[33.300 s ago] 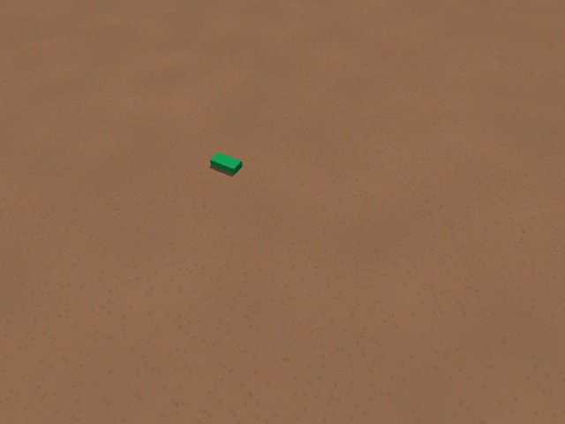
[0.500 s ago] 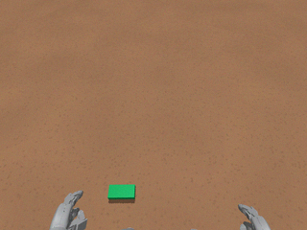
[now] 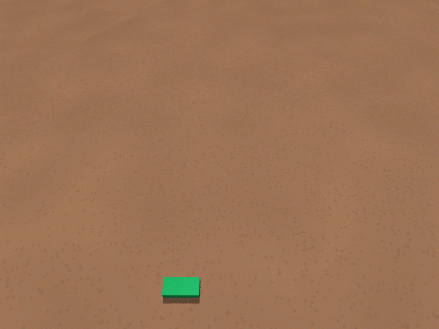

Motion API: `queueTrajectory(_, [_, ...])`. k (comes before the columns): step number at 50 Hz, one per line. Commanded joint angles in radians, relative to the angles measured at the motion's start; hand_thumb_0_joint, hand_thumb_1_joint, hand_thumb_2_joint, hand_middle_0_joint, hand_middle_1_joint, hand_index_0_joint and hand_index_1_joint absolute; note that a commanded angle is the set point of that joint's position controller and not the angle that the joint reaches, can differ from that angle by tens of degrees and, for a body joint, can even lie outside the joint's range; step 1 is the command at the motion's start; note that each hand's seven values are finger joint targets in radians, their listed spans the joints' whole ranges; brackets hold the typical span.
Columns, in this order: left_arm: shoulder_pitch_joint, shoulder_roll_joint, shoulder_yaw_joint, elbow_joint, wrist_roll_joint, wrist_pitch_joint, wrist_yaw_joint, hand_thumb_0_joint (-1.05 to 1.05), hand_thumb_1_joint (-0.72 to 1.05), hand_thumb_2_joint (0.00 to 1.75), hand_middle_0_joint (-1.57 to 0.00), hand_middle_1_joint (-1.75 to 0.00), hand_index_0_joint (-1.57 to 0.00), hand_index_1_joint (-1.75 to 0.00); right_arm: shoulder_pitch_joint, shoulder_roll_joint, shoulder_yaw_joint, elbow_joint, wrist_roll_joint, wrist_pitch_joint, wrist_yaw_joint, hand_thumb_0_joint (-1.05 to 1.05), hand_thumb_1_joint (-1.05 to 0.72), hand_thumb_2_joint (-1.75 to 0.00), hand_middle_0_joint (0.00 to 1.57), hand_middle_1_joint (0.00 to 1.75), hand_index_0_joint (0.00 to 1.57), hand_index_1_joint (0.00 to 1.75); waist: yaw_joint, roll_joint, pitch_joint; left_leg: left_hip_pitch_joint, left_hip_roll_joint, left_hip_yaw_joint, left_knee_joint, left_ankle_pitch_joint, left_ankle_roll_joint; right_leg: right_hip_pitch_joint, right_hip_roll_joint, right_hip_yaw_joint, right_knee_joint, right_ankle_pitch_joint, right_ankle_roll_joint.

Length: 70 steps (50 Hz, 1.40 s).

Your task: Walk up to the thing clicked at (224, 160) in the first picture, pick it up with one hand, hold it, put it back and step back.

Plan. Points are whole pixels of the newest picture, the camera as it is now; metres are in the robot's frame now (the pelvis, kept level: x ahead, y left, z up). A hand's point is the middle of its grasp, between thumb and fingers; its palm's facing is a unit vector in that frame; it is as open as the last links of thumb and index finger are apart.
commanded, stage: stand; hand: left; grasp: from above
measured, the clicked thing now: (181, 287) +0.43 +0.21 -0.75
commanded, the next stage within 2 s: step back in 1.88 s
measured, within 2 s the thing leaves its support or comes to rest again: neither
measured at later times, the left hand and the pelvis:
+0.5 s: hand out of the picture +0.05 +0.23 -0.15, palm faces +0.03 -0.94 -0.34, open 7.4 cm; pelvis -0.01 -0.02 +0.01, yaw +0 degrees
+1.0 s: hand out of the picture +0.06 +0.23 -0.15, palm faces +0.03 -0.94 -0.34, open 7.4 cm; pelvis +0.00 -0.02 +0.01, yaw +0 degrees
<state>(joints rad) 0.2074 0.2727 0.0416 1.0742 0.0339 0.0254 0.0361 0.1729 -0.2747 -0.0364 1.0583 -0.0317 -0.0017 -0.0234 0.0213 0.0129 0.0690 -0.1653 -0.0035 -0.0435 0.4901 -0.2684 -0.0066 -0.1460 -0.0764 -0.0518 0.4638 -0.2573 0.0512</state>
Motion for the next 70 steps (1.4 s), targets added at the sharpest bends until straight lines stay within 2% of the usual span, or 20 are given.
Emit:
queueTrajectory(1, [-0.046, 0.189, 0.032, -0.035, -0.002, -0.035, 0.010, 0.00, 0.90, 0.90, -0.20, -0.30, -0.20, -0.30, -0.025, -0.184, -0.039, -0.042, 0.008, -0.020, -0.017, 0.00, -0.90, -0.90, 0.20, 0.30, 0.20, 0.30, -0.007, -0.015, -0.042, 0.008, 0.086, -0.077, -0.127, 0.244, 0.028, 0.042, -0.046, 0.053, -0.107, 0.144, -0.051])
queueTrajectory(4, [-0.050, 0.196, 0.032, -0.019, -0.003, -0.034, 0.007, 0.00, 0.90, 0.90, -0.20, -0.30, -0.20, -0.30, -0.029, -0.193, -0.038, -0.026, 0.008, -0.017, -0.015, 0.00, -0.90, -0.90, 0.20, 0.30, 0.20, 0.30, -0.004, -0.005, -0.034, 0.013, 0.089, -0.079, -0.153, 0.172, 0.028, 0.043, -0.045, 0.052, -0.127, 0.102, -0.052])
queueTrajectory(8, [-0.073, 0.203, 0.032, -0.007, -0.002, -0.034, 0.005, 0.00, 0.90, 0.90, -0.20, -0.30, -0.20, -0.30, -0.043, -0.194, -0.035, -0.017, 0.007, -0.015, -0.011, 0.00, -0.90, -0.90, 0.20, 0.30, 0.20, 0.30, -0.007, 0.001, -0.020, -0.001, 0.089, -0.079, -0.173, 0.146, 0.025, 0.046, -0.043, 0.048, -0.144, 0.087, -0.049])
queueTrajectory(10, [-0.080, 0.204, 0.032, -0.002, -0.004, -0.038, 0.006, 0.00, 0.90, 0.90, -0.20, -0.30, -0.20, -0.30, -0.047, -0.198, -0.035, -0.013, 0.007, -0.016, -0.011, 0.00, -0.90, -0.90, 0.20, 0.30, 0.20, 0.30, -0.006, -0.004, -0.029, 0.000, 0.094, -0.077, -0.167, 0.187, 0.028, 0.068, -0.054, 0.055, -0.148, 0.119, -0.051])
queueTrajectory(16, [-0.093, 0.217, 0.033, 0.011, -0.004, -0.039, -0.001, 0.00, 0.90, 0.90, -0.20, -0.30, -0.20, -0.30, -0.059, -0.204, -0.030, -0.005, 0.009, -0.012, -0.004, 0.00, -0.90, -0.90, 0.20, 0.30, 0.20, 0.30, -0.004, -0.014, 0.001, -0.023, 0.090, -0.079, -0.185, 0.106, 0.023, 0.054, -0.046, 0.055, -0.179, 0.028, -0.048])
queueTrajectory(23, [-0.108, 0.231, 0.032, 0.011, -0.007, -0.044, -0.004, 0.00, 0.90, 0.90, -0.20, -0.30, -0.20, -0.30, -0.059, -0.218, -0.027, 0.000, 0.011, -0.016, -0.003, 0.00, -0.90, -0.90, 0.20, 0.30, 0.20, 0.30, -0.009, -0.011, -0.024, 0.007, 0.099, -0.073, -0.182, 0.175, 0.021, 0.063, -0.051, 0.065, -0.184, 0.079, -0.052])
queueTrajectory(24, [-0.113, 0.231, 0.033, 0.008, -0.009, -0.047, -0.004, 0.00, 0.90, 0.90, -0.20, -0.30, -0.20, -0.30, -0.055, -0.217, -0.023, 0.002, 0.010, -0.017, -0.003, 0.00, -0.90, -0.90, 0.20, 0.30, 0.20, 0.30, -0.008, -0.007, -0.042, 0.006, 0.103, -0.072, -0.170, 0.214, 0.024, 0.085, -0.057, 0.067, -0.180, 0.124, -0.053])
queueTrajectory(25, [-0.122, 0.235, 0.032, 0.007, -0.011, -0.045, -0.005, 0.00, 0.90, 0.90, -0.20, -0.30, -0.20, -0.30, -0.050, -0.213, -0.020, 0.007, 0.011, -0.016, -0.003, 0.00, -0.90, -0.90, 0.20, 0.30, 0.20, 0.30, -0.012, -0.003, -0.033, -0.010, 0.097, -0.068, -0.179, 0.173, 0.020, 0.082, -0.052, 0.065, -0.182, 0.094, -0.051])
queueTrajectory(33, [-0.119, 0.234, 0.030, 0.015, -0.015, -0.044, -0.008, 0.00, 0.90, 0.90, -0.20, -0.30, -0.20, -0.30, -0.061, -0.233, -0.015, 0.015, 0.012, -0.019, -0.006, 0.00, -0.90, -0.90, 0.20, 0.30, 0.20, 0.30, -0.006, 0.000, -0.070, 0.019, 0.110, -0.071, -0.181, 0.255, 0.023, 0.104, -0.055, 0.055, -0.166, 0.174, -0.054])
queueTrajectory(35, [-0.119, 0.236, 0.029, 0.020, -0.015, -0.042, -0.010, 0.00, 0.90, 0.90, -0.20, -0.30, -0.20, -0.30, -0.062, -0.232, -0.012, 0.014, 0.014, -0.018, -0.005, 0.00, -0.90, -0.90, 0.20, 0.30, 0.20, 0.30, -0.011, -0.010, -0.049, 0.023, 0.109, -0.070, -0.189, 0.222, 0.019, 0.074, -0.052, 0.055, -0.175, 0.132, -0.053])
queueTrajectory(40, [-0.120, 0.233, 0.026, 0.018, -0.015, -0.044, -0.011, 0.00, 0.90, 0.90, -0.20, -0.30, -0.20, -0.30, -0.066, -0.238, -0.010, 0.015, 0.015, -0.021, -0.004, 0.00, -0.90, -0.90, 0.20, 0.30, 0.20, 0.30, -0.009, -0.002, -0.056, 0.023, 0.113, -0.071, -0.190, 0.251, 0.020, 0.087, -0.055, 0.055, -0.173, 0.167, -0.055])
queueTrajectory(44, [-0.128, 0.247, 0.028, 0.021, -0.015, -0.044, -0.013, 0.00, 0.90, 0.90, -0.20, -0.30, -0.20, -0.30, -0.065, -0.238, -0.010, 0.017, 0.015, -0.016, -0.001, 0.00, -0.90, -0.90, 0.20, 0.30, 0.20, 0.30, -0.012, -0.032, -0.037, 0.004, 0.109, -0.073, -0.201, 0.178, 0.019, 0.071, -0.054, 0.059, -0.190, 0.089, -0.056])
queueTrajectory(49, [-0.129, 0.244, 0.027, 0.014, -0.018, -0.049, -0.015, 0.00, 0.90, 0.90, -0.20, -0.30, -0.20, -0.30, -0.072, -0.246, -0.008, 0.014, 0.016, -0.023, 0.000, 0.00, -0.90, -0.90, 0.20, 0.30, 0.20, 0.30, -0.013, -0.006, -0.079, 0.045, 0.119, -0.068, -0.181, 0.279, 0.020, 0.087, -0.062, 0.061, -0.173, 0.206, -0.058])
queueTrajectory(52, [-0.132, 0.244, 0.026, 0.012, -0.018, -0.050, -0.015, 0.00, 0.90, 0.90, -0.20, -0.30, -0.20, -0.30, -0.077, -0.247, -0.008, 0.014, 0.016, -0.022, 0.001, 0.00, -0.90, -0.90, 0.20, 0.30, 0.20, 0.30, -0.014, -0.006, -0.069, 0.033, 0.118, -0.066, -0.185, 0.263, 0.021, 0.087, -0.057, 0.057, -0.177, 0.184, -0.053])
queueTrajectory(55, [-0.129, 0.251, 0.026, 0.016, -0.016, -0.048, -0.016, 0.00, 0.90, 0.90, -0.20, -0.30, -0.20, -0.30, -0.076, -0.246, -0.008, 0.018, 0.015, -0.017, 0.003, 0.00, -0.90, -0.90, 0.20, 0.30, 0.20, 0.30, -0.012, -0.019, -0.040, -0.002, 0.112, -0.071, -0.201, 0.180, 0.020, 0.077, -0.055, 0.057, -0.196, 0.094, -0.055])
queueTrajectory(57, [-0.129, 0.252, 0.025, 0.014, -0.016, -0.050, -0.018, 0.00, 0.90, 0.90, -0.20, -0.30, -0.20, -0.30, -0.078, -0.248, -0.008, 0.016, 0.015, -0.019, 0.004, 0.00, -0.90, -0.90, 0.20, 0.30, 0.20, 0.30, -0.015, -0.009, -0.059, 0.024, 0.117, -0.070, -0.197, 0.209, 0.021, 0.071, -0.058, 0.060, -0.190, 0.123, -0.058])
queueTrajectory(60, [-0.136, 0.254, 0.025, 0.013, -0.017, -0.050, -0.019, 0.00, 0.90, 0.90, -0.20, -0.30, -0.20, -0.30, -0.076, -0.245, -0.006, 0.018, 0.015, -0.018, 0.007, 0.00, -0.90, -0.90, 0.20, 0.30, 0.20, 0.30, -0.016, -0.009, -0.042, -0.005, 0.111, -0.068, -0.205, 0.159, 0.020, 0.069, -0.056, 0.062, -0.198, 0.070, -0.057])
queueTrajectory(64, [-0.130, 0.257, 0.024, 0.011, -0.017, -0.050, -0.021, 0.00, 0.90, 0.90, -0.20, -0.30, -0.20, -0.30, -0.085, -0.251, -0.007, 0.018, 0.016, -0.021, 0.007, 0.00, -0.90, -0.90, 0.20, 0.30, 0.20, 0.30, -0.011, 0.004, -0.061, 0.013, 0.118, -0.076, -0.204, 0.205, 0.019, 0.072, -0.055, 0.057, -0.186, 0.109, -0.061])
queueTrajectory(65, [-0.128, 0.259, 0.024, 0.012, -0.017, -0.050, -0.022, 0.00, 0.90, 0.90, -0.20, -0.30, -0.20, -0.30, -0.078, -0.252, -0.006, 0.020, 0.017, -0.019, 0.007, 0.00, -0.90, -0.90, 0.20, 0.30, 0.20, 0.30, -0.013, -0.006, -0.053, -0.001, 0.112, -0.072, -0.205, 0.179, 0.017, 0.072, -0.054, 0.059, -0.193, 0.080, -0.060])
queueTrajectory(70, [-0.126, 0.263, 0.024, 0.008, -0.021, -0.052, -0.021, 0.00, 0.90, 0.90, -0.20, -0.30, -0.20, -0.30, -0.081, -0.258, -0.006, 0.020, 0.016, -0.024, 0.004, 0.00, -0.90, -0.90, 0.20, 0.30, 0.20, 0.30, -0.012, -0.002, -0.095, 0.043, 0.123, -0.068, -0.192, 0.293, 0.017, 0.092, -0.061, 0.057, -0.164, 0.206, -0.066])
